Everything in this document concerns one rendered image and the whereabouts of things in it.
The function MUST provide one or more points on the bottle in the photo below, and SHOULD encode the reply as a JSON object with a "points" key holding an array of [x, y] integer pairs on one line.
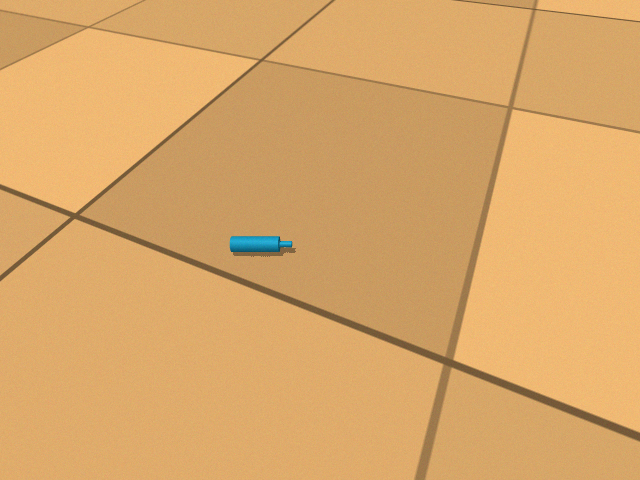
{"points": [[257, 244]]}

